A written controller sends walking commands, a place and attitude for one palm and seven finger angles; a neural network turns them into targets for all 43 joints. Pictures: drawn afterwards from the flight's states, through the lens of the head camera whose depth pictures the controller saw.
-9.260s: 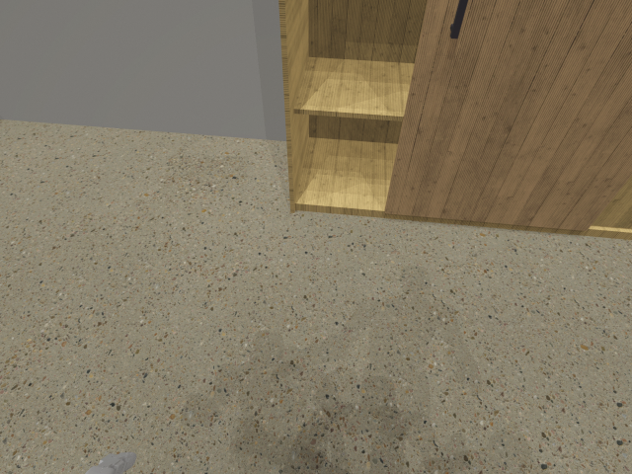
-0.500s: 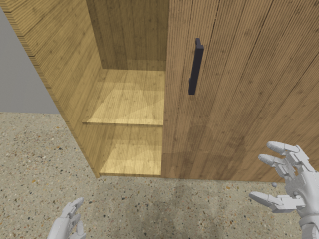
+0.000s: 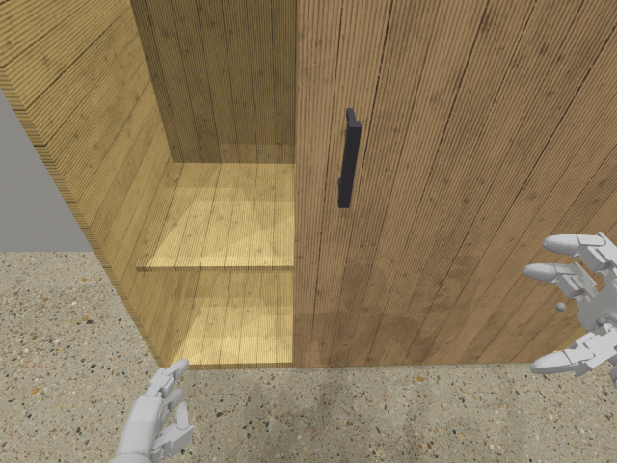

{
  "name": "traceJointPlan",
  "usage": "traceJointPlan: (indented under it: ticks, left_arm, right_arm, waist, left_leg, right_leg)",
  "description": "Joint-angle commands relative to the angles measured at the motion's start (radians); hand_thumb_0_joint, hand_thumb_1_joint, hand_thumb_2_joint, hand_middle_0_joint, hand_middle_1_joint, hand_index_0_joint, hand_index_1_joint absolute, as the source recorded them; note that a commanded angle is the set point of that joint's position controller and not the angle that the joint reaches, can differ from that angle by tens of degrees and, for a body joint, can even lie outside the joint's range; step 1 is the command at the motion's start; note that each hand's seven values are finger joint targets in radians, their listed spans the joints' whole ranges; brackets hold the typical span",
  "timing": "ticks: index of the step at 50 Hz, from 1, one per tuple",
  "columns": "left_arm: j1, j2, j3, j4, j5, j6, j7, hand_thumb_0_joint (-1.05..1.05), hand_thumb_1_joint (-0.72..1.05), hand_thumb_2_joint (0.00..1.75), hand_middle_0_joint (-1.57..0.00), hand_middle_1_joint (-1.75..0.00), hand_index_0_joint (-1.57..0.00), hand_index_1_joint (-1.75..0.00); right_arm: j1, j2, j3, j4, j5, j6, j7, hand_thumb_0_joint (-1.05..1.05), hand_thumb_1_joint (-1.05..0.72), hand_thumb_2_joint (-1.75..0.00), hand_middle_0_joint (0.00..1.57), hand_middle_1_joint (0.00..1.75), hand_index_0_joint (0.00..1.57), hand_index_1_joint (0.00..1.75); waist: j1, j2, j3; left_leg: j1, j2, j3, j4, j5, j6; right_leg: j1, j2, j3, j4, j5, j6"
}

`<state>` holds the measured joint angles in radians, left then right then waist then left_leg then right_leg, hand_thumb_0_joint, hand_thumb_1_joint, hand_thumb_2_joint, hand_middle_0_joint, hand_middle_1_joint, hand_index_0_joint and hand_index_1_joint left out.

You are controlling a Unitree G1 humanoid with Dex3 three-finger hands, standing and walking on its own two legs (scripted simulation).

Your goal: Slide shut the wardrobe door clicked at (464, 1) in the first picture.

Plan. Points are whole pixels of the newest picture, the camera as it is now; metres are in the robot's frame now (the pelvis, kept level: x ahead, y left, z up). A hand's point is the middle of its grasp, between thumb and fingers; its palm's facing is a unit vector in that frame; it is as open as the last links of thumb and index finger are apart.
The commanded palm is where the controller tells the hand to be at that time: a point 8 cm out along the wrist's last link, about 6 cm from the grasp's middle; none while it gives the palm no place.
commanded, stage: raise the hand with hooked fingers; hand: right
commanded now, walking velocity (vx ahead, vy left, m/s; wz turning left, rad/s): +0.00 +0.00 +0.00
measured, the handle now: (347, 160) +0.54 -0.06 +0.13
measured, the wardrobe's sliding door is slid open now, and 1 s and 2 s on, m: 0.40 0.40 0.40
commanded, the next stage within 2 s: move the hooked fingers beside the handle in 0.60 s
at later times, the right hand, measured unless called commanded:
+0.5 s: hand (542, 279) +0.29 -0.25 +0.15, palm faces +0.06 +1.00 -0.07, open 14.0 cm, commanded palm +0.25 -0.30 +0.15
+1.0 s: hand (508, 259) +0.32 -0.23 +0.15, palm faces +0.01 +1.00 -0.04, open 14.0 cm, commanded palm +0.29 -0.27 +0.15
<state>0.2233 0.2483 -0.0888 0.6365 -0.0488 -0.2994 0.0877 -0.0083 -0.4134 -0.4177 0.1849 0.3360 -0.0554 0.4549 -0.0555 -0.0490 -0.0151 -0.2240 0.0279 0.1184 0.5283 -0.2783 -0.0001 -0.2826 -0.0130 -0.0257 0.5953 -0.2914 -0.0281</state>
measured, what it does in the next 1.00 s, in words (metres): stands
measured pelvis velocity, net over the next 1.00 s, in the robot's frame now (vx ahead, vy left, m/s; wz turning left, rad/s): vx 0.00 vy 0.02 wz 0.01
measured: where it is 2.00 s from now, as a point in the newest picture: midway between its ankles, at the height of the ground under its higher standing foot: outside the picture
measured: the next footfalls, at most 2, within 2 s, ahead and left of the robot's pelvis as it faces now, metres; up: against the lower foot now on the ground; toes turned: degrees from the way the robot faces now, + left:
none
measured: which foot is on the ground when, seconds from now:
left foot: down 0.00-1.00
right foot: down 0.00-1.00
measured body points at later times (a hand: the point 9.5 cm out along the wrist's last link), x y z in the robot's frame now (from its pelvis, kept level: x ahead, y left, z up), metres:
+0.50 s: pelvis +0.01 +0.02 +0.00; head +0.00 +0.04 +0.45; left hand +0.17 +0.26 -0.07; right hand +0.28 -0.31 +0.16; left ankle +0.00 +0.12 -0.73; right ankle +0.02 -0.10 -0.73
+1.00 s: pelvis +0.00 +0.02 +0.00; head +0.00 +0.04 +0.45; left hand +0.17 +0.26 -0.08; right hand +0.31 -0.28 +0.15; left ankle +0.00 +0.12 -0.73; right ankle +0.02 -0.10 -0.73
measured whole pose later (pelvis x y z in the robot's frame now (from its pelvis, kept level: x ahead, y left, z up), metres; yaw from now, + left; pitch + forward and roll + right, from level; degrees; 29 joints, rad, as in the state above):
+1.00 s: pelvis +0.00 +0.02 +0.00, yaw +1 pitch -1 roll +0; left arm 0.23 0.28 -0.06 0.67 -0.06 -0.28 0.11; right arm -0.23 -0.40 -0.39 0.39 0.30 -0.05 0.44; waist -0.03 -0.06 0.00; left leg -0.22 0.01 0.11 0.51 -0.27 0.02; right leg -0.25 -0.03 -0.03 0.54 -0.26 0.00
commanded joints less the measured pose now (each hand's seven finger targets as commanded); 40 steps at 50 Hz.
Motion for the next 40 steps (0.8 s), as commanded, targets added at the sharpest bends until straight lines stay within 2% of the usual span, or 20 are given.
traceJointPlan:
  ticks: [1, 3, 5, 7, 8, 10, 12, 14, 17, 21, 23, 25, 27, 31, 32, 35, 37, 38, 40]
  left_arm:
    - [-0.087, 0.152, 0.060, -0.144, -0.013, -0.047, 0.018, 0.00, 0.90, 0.90, -0.20, -0.30, -0.20, -0.30]
    - [-0.088, 0.152, 0.058, -0.141, -0.013, -0.042, 0.018, 0.00, 0.90, 0.90, -0.20, -0.30, -0.20, -0.30]
    - [-0.089, 0.154, 0.060, -0.144, -0.014, -0.043, 0.019, 0.00, 0.90, 0.90, -0.20, -0.30, -0.20, -0.30]
    - [-0.081, 0.155, 0.063, -0.142, -0.015, -0.038, 0.012, 0.00, 0.90, 0.90, -0.20, -0.30, -0.20, -0.30]
    - [-0.082, 0.156, 0.064, -0.141, -0.017, -0.037, 0.010, 0.00, 0.90, 0.90, -0.20, -0.30, -0.20, -0.30]
    - [-0.085, 0.160, 0.070, -0.148, -0.020, -0.038, 0.006, 0.00, 0.90, 0.90, -0.20, -0.30, -0.20, -0.30]
    - [-0.081, 0.160, 0.071, -0.150, -0.017, -0.039, 0.003, 0.00, 0.90, 0.90, -0.20, -0.30, -0.20, -0.30]
    - [-0.085, 0.157, 0.074, -0.154, -0.016, -0.044, 0.004, 0.00, 0.90, 0.90, -0.20, -0.30, -0.20, -0.30]
    - [-0.076, 0.153, 0.076, -0.146, -0.011, -0.048, 0.006, 0.00, 0.90, 0.90, -0.20, -0.30, -0.20, -0.30]
    - [-0.079, 0.152, 0.078, -0.140, -0.015, -0.051, 0.013, 0.00, 0.90, 0.90, -0.20, -0.30, -0.20, -0.30]
    - [-0.079, 0.152, 0.078, -0.138, -0.016, -0.050, 0.013, 0.00, 0.90, 0.90, -0.20, -0.30, -0.20, -0.30]
    - [-0.081, 0.152, 0.077, -0.142, -0.016, -0.051, 0.016, 0.00, 0.90, 0.90, -0.20, -0.30, -0.20, -0.30]
    - [-0.077, 0.151, 0.078, -0.135, -0.017, -0.048, 0.016, 0.00, 0.90, 0.90, -0.20, -0.30, -0.20, -0.30]
    - [-0.088, 0.152, 0.076, -0.137, -0.018, -0.048, 0.019, 0.00, 0.90, 0.90, -0.20, -0.30, -0.20, -0.30]
    - [-0.087, 0.151, 0.075, -0.134, -0.018, -0.045, 0.017, 0.00, 0.90, 0.90, -0.20, -0.30, -0.20, -0.30]
    - [-0.095, 0.150, 0.075, -0.138, -0.019, -0.045, 0.020, 0.00, 0.90, 0.90, -0.20, -0.30, -0.20, -0.30]
    - [-0.093, 0.146, 0.072, -0.130, -0.019, -0.040, 0.023, 0.00, 0.90, 0.90, -0.20, -0.30, -0.20, -0.30]
    - [-0.089, 0.150, 0.074, -0.126, -0.019, -0.039, 0.026, 0.00, 0.90, 0.90, -0.20, -0.30, -0.20, -0.30]
    - [-0.089, 0.149, 0.072, -0.121, -0.021, -0.039, 0.033, 0.00, 0.90, 0.90, -0.20, -0.30, -0.20, -0.30]
  right_arm:
    - [-0.316, -0.282, -0.110, -0.175, 0.028, -0.043, 0.018, 0.00, 0.50, -0.30, 0.30, 1.20, 0.30, 1.20]
    - [-0.332, -0.300, -0.123, -0.147, 0.028, -0.032, 0.024, 0.00, 0.50, -0.30, 0.30, 1.20, 0.30, 1.20]
    - [-0.357, -0.327, -0.143, -0.151, 0.030, -0.028, 0.032, 0.00, 0.50, -0.30, 0.30, 1.20, 0.30, 1.20]
    - [-0.289, -0.295, -0.130, -0.079, 0.036, -0.014, 0.043, 0.00, 0.50, -0.30, 0.30, 1.20, 0.30, 1.20]
    - [-0.285, -0.270, -0.107, -0.074, 0.037, -0.010, 0.050, 0.00, 0.50, -0.30, 0.30, 1.20, 0.30, 1.20]
    - [-0.290, -0.279, -0.110, -0.088, 0.039, -0.009, 0.055, 0.00, 0.50, -0.30, 0.30, 1.20, 0.30, 1.20]
    - [-0.287, -0.306, -0.133, -0.126, 0.037, -0.017, 0.043, 0.00, 0.50, -0.30, 0.30, 1.20, 0.30, 1.20]
    - [-0.312, -0.322, -0.154, -0.172, 0.035, -0.029, 0.028, 0.00, 0.50, -0.30, 0.30, 1.20, 0.30, 1.20]
    - [-0.289, -0.340, -0.185, -0.174, 0.035, -0.043, 0.009, 0.00, 0.50, -0.30, 0.30, 1.20, 0.30, 1.20]
    - [-0.307, -0.311, -0.162, -0.153, 0.031, -0.044, 0.006, 0.00, 0.50, -0.30, 0.30, 1.20, 0.30, 1.20]
    - [-0.305, -0.301, -0.147, -0.149, 0.026, -0.039, 0.007, 0.00, 0.50, -0.30, 0.30, 1.20, 0.30, 1.20]
    - [-0.317, -0.305, -0.144, -0.162, 0.024, -0.037, 0.011, 0.00, 0.50, -0.30, 0.30, 1.20, 0.30, 1.20]
    - [-0.291, -0.298, -0.144, -0.137, 0.029, -0.035, 0.013, 0.00, 0.50, -0.30, 0.30, 1.20, 0.30, 1.20]
    - [-0.307, -0.301, -0.148, -0.125, 0.033, -0.030, 0.020, 0.00, 0.50, -0.30, 0.30, 1.20, 0.30, 1.20]
    - [-0.300, -0.306, -0.152, -0.120, 0.034, -0.032, 0.018, 0.00, 0.50, -0.30, 0.30, 1.20, 0.30, 1.20]
    - [-0.319, -0.301, -0.145, -0.123, 0.032, -0.033, 0.020, 0.00, 0.50, -0.30, 0.30, 1.20, 0.30, 1.20]
    - [-0.370, -0.285, -0.116, -0.108, 0.030, -0.039, 0.018, 0.00, 0.50, -0.30, 0.30, 1.20, 0.30, 1.20]
    - [-0.383, -0.294, -0.122, -0.085, 0.029, -0.038, 0.016, 0.00, 0.50, -0.30, 0.30, 1.20, 0.30, 1.20]
    - [-0.466, -0.272, -0.079, -0.076, 0.019, -0.047, 0.016, 0.00, 0.50, -0.30, 0.30, 1.20, 0.30, 1.20]
  waist:
    - [0.028, -0.047, -0.155]
    - [0.026, -0.053, -0.142]
    - [0.023, -0.053, -0.176]
    - [0.020, -0.011, -0.152]
    - [0.024, -0.019, -0.145]
    - [0.024, -0.012, -0.150]
    - [0.016, -0.003, -0.170]
    - [0.014, -0.051, -0.193]
    - [0.010, -0.019, -0.190]
    - [0.018, -0.052, -0.168]
    - [0.022, -0.033, -0.156]
    - [0.021, -0.049, -0.175]
    - [0.023, 0.002, -0.166]
    - [0.023, -0.014, -0.165]
    - [0.022, 0.013, -0.160]
    - [0.025, -0.007, -0.165]
    - [0.038, 0.015, -0.145]
    - [0.041, 0.022, -0.138]
    - [0.054, -0.016, -0.139]
  left_leg:
    - [-0.006, -0.048, -0.041, -0.093, 0.134, 0.025]
    - [0.005, -0.046, -0.047, -0.104, 0.138, 0.026]
    - [0.024, -0.044, -0.048, -0.104, 0.163, 0.027]
    - [0.022, -0.039, -0.058, -0.108, 0.176, 0.024]
    - [0.016, -0.039, -0.055, -0.103, 0.188, 0.023]
    - [0.007, -0.036, -0.058, -0.102, 0.177, 0.021]
    - [0.024, -0.038, -0.057, -0.099, 0.192, 0.019]
    - [0.037, -0.037, -0.057, -0.096, 0.202, 0.022]
    - [0.051, -0.036, -0.062, -0.102, 0.235, 0.017]
    - [0.035, -0.033, -0.065, -0.103, 0.239, 0.017]
    - [0.037, -0.032, -0.066, -0.105, 0.250, 0.013]
    - [0.038, -0.031, -0.068, -0.104, 0.247, 0.013]
    - [0.040, -0.030, -0.073, -0.109, 0.250, 0.008]
    - [0.029, -0.027, -0.074, -0.106, 0.244, 0.007]
    - [0.039, -0.025, -0.082, -0.112, 0.239, 0.005]
    - [0.028, -0.023, -0.083, -0.110, 0.227, 0.004]
    - [0.015, -0.022, -0.092, -0.117, 0.215, 0.002]
    - [0.004, -0.022, -0.096, -0.122, 0.185, 0.000]
    - [-0.019, -0.022, -0.093, -0.121, 0.152, 0.003]
  right_leg:
    - [0.111, 0.004, 0.078, -0.146, 0.147, 0.004]
    - [0.105, 0.006, 0.075, -0.151, 0.148, 0.003]
    - [0.128, 0.007, 0.075, -0.153, 0.174, 0.001]
    - [0.105, 0.007, 0.060, -0.139, 0.176, 0.000]
    - [0.101, 0.009, 0.057, -0.140, 0.181, -0.001]
    - [0.102, 0.010, 0.057, -0.139, 0.170, -0.003]
    - [0.109, 0.008, 0.052, -0.133, 0.193, -0.004]
    - [0.127, 0.011, 0.051, -0.139, 0.205, -0.003]
    - [0.128, 0.009, 0.040, -0.132, 0.228, -0.007]
    - [0.131, 0.011, 0.034, -0.139, 0.218, -0.007]
    - [0.123, 0.010, 0.029, -0.137, 0.221, -0.009]
    - [0.138, 0.011, 0.031, -0.139, 0.218, -0.009]
    - [0.128, 0.009, 0.024, -0.130, 0.216, -0.011]
    - [0.126, 0.013, 0.028, -0.133, 0.204, -0.011]
    - [0.115, 0.011, 0.023, -0.127, 0.201, -0.011]
    - [0.119, 0.014, 0.025, -0.130, 0.188, -0.012]
    - [0.114, 0.010, 0.023, -0.123, 0.178, -0.012]
    - [0.100, 0.012, 0.025, -0.125, 0.152, -0.012]
    - [0.115, 0.013, 0.028, -0.128, 0.129, -0.011]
